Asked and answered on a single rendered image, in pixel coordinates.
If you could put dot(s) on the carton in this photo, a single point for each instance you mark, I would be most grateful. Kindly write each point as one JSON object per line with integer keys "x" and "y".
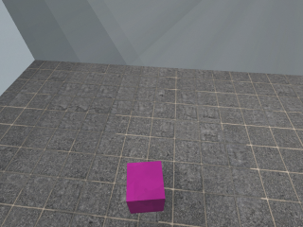
{"x": 145, "y": 190}

